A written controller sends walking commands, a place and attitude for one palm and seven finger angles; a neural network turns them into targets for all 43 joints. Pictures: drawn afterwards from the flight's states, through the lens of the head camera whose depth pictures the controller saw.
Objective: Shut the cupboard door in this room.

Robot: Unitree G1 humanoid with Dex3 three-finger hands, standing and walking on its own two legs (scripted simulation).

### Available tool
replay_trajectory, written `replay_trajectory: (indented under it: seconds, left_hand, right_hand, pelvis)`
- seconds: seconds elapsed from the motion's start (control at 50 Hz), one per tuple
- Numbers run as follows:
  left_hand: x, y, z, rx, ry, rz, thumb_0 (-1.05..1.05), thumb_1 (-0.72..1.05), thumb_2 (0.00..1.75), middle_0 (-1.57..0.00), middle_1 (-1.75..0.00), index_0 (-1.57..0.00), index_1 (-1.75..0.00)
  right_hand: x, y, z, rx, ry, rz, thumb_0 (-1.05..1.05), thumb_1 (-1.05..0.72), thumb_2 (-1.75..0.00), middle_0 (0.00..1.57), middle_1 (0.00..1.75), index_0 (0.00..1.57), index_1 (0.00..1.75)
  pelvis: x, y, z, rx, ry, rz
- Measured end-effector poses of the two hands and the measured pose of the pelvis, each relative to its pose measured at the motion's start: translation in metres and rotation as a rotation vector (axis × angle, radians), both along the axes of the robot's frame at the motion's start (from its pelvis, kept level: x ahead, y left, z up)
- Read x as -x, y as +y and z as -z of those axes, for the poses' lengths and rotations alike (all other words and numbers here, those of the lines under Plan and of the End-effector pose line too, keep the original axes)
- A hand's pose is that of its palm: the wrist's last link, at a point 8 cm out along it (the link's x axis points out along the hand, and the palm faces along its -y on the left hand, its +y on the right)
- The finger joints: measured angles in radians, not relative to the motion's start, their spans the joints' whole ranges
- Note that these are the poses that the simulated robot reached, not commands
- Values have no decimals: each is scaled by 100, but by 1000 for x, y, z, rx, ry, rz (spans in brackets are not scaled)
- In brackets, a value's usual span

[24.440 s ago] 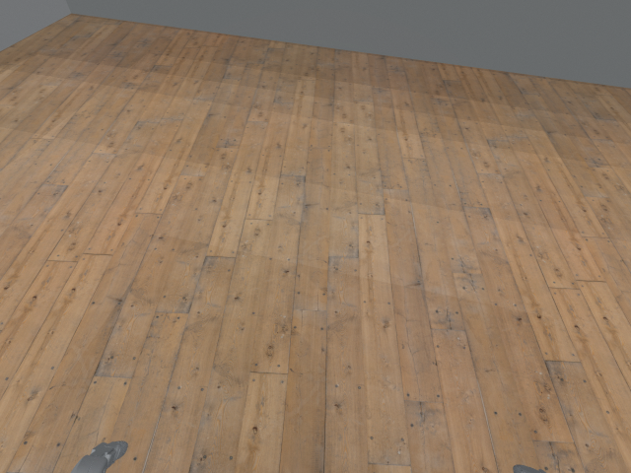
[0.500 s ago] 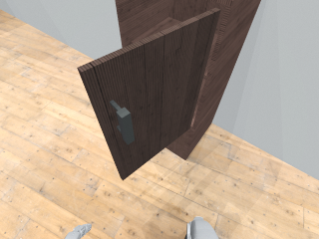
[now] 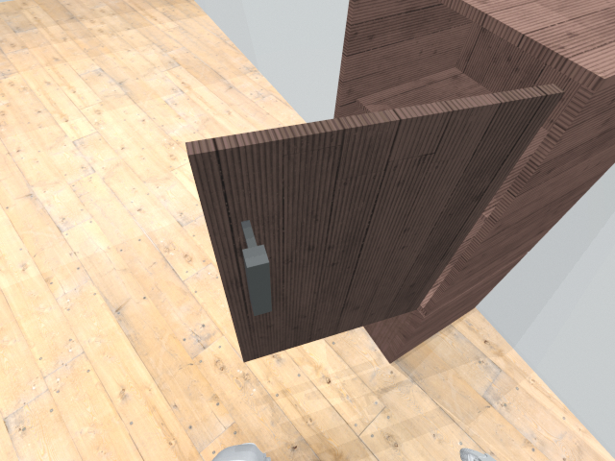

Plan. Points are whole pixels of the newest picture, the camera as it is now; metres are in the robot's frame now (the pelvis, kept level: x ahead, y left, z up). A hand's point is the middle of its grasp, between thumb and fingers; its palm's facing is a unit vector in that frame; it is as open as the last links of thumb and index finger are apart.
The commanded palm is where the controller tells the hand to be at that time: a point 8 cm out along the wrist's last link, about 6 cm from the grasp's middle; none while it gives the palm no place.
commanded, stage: shuffle to correct the standing spot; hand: left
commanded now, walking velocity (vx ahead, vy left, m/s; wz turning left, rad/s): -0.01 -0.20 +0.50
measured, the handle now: (254, 268) +0.32 +0.10 +0.07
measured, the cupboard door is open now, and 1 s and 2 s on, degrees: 77 77 77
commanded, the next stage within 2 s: come to a stop and stand still in 0.74 s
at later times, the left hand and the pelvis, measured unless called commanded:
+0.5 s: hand out of the picture +0.07 +0.10 -0.16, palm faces +0.17 -0.94 -0.29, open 7.4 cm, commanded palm none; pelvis +0.01 -0.12 +0.00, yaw +11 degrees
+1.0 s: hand out of the picture -0.09 -0.07 -0.18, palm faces +0.45 -0.88 -0.17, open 7.4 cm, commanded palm none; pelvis -0.04 -0.24 +0.00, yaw +23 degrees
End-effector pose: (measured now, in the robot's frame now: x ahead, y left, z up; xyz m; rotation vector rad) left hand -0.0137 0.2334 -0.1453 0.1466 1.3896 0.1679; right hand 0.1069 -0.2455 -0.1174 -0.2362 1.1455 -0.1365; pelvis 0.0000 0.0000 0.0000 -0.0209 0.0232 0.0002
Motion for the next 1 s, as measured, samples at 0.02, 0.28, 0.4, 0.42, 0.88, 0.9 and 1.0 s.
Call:
replay_trajectory:
  seconds: [0.02, 0.28, 0.4, 0.42, 0.88, 0.9, 1.0]
  left_hand:
    - [7, 0, 6, 10, 21, -18, 1, 92, 90, -20, -30, -20, -30]
    - [-29, -16, -10, -1, -65, -110, 1, 91, 90, -20, -30, -19, -29]
    - [-53, -45, -17, -45, -109, -102, 1, 91, 90, -20, -30, -19, -29]
    - [-57, -52, -18, -54, -119, -100, 1, 91, 90, -20, -30, -19, -29]
    - [29, -228, -7, -36, -171, -334, 0, 91, 90, -20, -30, -20, -30]
    - [41, -233, -3, -28, -155, -350, 0, 91, 90, -20, -30, -20, -30]
    - [105, -261, 8, 22, -43, -433, 1, 91, 90, -20, -30, -20, -30]
  right_hand:
    - [-13, 3, 1, 4, -26, -22, 0, -91, -90, 19, 30, 20, 30]
    - [-13, -22, -14, 27, 42, -92, 0, -92, -89, 20, 30, 21, 30]
    - [5, -80, -5, 38, 112, -76, 0, -91, -89, 20, 30, 21, 30]
    - [7, -91, -1, 38, 123, -73, 0, -91, -89, 20, 30, 21, 30]
    - [-4, -179, 20, -15, 171, -284, 0, -91, -90, 20, 30, 20, 30]
    - [-4, -179, 19, -12, 160, -297, 0, -91, -90, 20, 30, 20, 30]
    - [14, -190, 6, 15, 125, -313, 0, -93, -89, 20, 30, 20, 30]
  pelvis:
    - [-3, 0, 4, 4, -3, -7]
    - [-13, -35, -13, 24, -30, -105]
    - [-12, -78, -11, 12, -6, -154]
    - [-11, -86, -8, 6, -2, -163]
    - [19, -228, 0, -21, -17, -379]
    - [23, -232, 2, -15, -19, -385]
    - [38, -244, -2, -20, -49, -396]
